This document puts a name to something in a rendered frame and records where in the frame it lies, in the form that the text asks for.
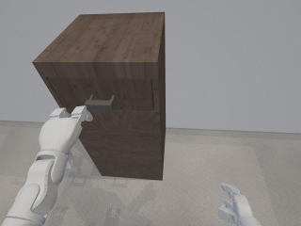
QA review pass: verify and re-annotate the robot right forearm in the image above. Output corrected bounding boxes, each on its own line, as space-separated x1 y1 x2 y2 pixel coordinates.
237 215 261 226

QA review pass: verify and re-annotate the cabinet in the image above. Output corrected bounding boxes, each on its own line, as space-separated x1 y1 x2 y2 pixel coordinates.
32 11 166 181

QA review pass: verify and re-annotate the robot right hand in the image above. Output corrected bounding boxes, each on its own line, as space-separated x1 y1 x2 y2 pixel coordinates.
218 183 254 226

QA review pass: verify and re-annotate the drawer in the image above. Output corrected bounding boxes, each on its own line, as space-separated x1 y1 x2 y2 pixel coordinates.
48 77 154 111

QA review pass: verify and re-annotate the handle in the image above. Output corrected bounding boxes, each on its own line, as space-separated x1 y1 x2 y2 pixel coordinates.
84 94 116 111

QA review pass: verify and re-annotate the robot left forearm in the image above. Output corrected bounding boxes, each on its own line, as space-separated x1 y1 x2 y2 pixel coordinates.
1 150 69 226

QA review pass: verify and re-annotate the robot left hand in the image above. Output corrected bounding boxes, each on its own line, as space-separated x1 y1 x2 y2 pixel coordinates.
39 105 93 173

